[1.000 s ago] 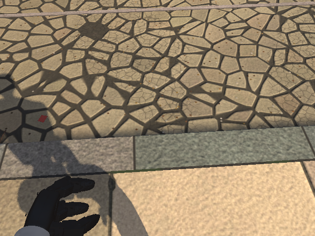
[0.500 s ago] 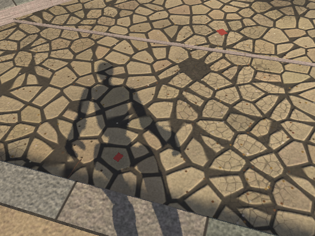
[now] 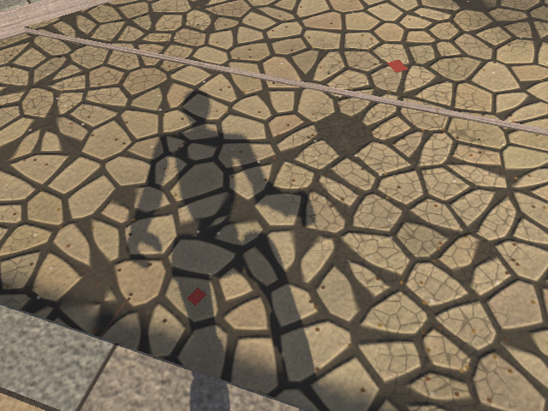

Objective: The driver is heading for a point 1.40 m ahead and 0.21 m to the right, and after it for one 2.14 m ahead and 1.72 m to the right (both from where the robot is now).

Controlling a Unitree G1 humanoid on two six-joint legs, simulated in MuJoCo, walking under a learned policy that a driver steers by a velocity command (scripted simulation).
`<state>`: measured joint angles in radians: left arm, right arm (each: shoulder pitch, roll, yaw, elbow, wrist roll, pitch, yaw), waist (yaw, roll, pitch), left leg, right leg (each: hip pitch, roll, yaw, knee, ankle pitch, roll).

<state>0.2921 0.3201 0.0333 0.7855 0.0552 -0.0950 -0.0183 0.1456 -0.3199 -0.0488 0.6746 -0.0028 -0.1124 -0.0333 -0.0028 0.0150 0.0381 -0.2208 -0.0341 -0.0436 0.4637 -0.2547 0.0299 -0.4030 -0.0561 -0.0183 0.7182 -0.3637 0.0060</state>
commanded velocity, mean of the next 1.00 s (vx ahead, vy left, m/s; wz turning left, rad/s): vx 0.00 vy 0.00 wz -0.15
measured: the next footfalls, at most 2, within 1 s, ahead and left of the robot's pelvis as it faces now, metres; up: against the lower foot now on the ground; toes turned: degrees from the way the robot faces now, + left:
left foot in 0.60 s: +0.19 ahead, +0.05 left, +0.00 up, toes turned -16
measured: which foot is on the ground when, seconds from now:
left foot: down 0.00-0.08, up 0.10-0.58, down 0.60-1.00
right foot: down 0.00-0.86, up 0.88-1.00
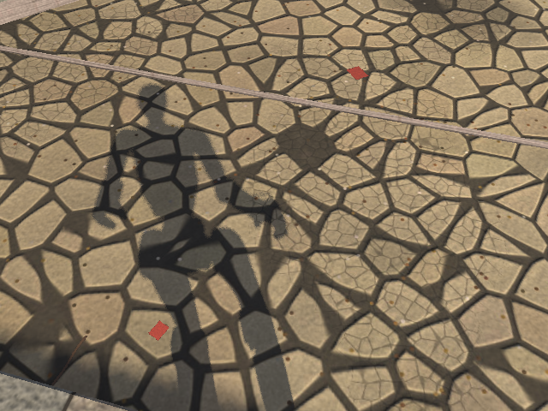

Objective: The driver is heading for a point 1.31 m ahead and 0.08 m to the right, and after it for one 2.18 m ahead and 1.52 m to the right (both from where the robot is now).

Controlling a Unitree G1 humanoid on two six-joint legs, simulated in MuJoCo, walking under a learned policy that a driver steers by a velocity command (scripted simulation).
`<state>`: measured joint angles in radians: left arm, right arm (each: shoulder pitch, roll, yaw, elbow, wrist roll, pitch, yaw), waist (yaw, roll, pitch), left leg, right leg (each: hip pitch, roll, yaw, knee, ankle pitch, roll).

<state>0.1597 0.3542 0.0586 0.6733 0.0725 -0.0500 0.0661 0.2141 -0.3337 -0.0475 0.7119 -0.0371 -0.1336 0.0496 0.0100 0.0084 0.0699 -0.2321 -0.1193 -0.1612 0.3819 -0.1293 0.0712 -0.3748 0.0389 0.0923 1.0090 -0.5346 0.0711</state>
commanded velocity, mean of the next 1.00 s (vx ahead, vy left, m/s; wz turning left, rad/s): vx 0.42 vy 0.00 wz -0.18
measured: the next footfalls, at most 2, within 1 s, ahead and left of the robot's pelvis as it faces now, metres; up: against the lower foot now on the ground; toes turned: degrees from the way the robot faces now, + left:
right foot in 0.34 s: +0.09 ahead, -0.13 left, +0.00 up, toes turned +20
left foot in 0.72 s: +0.14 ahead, +0.11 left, +0.00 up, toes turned -3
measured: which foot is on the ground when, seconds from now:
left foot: down 0.00-0.38, up 0.40-0.70, down 0.72-1.00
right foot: up 0.00-0.32, down 0.34-0.72, up 0.74-1.00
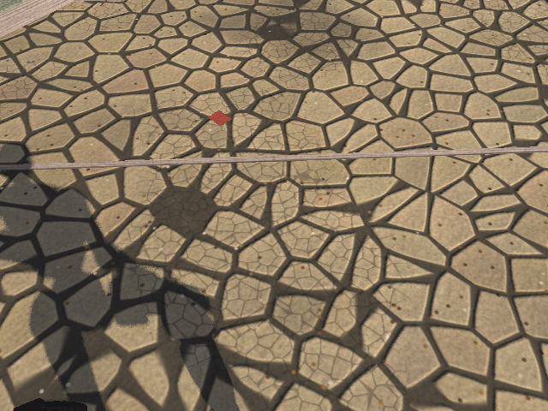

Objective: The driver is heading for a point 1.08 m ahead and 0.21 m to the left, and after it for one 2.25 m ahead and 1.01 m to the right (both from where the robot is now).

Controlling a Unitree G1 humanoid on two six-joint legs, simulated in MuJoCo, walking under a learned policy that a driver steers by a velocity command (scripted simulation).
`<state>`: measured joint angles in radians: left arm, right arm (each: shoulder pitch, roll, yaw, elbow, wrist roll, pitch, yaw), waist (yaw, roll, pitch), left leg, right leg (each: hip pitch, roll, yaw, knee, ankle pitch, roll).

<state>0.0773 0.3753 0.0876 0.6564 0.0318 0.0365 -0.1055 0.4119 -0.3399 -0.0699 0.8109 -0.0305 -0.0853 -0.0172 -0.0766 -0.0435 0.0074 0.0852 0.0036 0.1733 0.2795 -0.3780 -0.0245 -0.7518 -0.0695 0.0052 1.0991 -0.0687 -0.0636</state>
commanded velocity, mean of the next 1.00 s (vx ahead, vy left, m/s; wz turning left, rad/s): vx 0.98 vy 0.00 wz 0.47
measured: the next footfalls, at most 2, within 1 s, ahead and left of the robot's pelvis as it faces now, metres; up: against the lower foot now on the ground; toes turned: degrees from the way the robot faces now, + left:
right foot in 0.24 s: +0.35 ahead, -0.19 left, -0.14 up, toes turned -10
left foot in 0.64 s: +0.76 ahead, -0.09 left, -0.14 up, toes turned +14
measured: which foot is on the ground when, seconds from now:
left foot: down 0.00-0.24, up 0.26-0.62, down 0.64-1.00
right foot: up 0.00-0.22, down 0.24-0.60, up 0.62-1.00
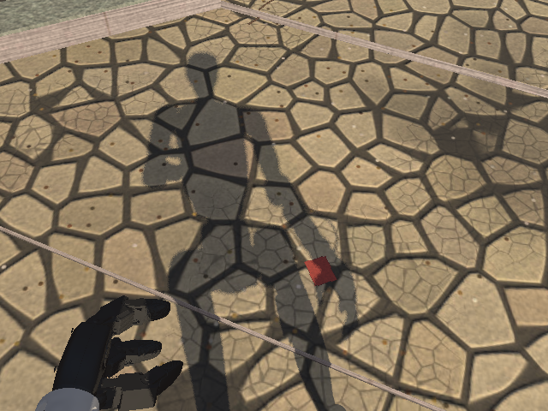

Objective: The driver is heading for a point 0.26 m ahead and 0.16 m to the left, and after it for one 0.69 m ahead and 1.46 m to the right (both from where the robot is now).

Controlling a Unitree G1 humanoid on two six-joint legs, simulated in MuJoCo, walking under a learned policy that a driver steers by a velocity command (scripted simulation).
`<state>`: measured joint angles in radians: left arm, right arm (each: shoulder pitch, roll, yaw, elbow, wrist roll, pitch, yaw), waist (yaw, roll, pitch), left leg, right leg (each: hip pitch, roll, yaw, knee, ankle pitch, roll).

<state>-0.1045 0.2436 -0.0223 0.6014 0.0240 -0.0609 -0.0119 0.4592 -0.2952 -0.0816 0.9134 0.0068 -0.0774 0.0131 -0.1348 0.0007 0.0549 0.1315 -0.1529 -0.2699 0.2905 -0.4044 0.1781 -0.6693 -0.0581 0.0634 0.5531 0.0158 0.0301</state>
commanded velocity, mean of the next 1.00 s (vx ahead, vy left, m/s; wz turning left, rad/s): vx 0.33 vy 0.00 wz -0.34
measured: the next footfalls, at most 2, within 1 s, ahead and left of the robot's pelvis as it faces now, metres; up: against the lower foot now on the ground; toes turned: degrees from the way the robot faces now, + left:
right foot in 0.06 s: +0.26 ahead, -0.16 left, +0.00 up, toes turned +7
left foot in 0.42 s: +0.53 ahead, +0.10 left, +0.00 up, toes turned +0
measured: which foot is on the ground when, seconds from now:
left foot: down 0.00-0.06, up 0.08-0.40, down 0.42-0.82, up 0.84-1.00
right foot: up 0.00-0.04, down 0.06-0.42, up 0.44-0.78, down 0.80-1.00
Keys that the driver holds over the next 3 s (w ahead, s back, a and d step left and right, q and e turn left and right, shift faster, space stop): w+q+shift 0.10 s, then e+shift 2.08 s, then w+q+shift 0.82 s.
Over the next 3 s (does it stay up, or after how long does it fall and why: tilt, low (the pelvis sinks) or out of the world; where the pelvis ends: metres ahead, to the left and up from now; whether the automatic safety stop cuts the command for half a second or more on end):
stays up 0.48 -0.53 0.03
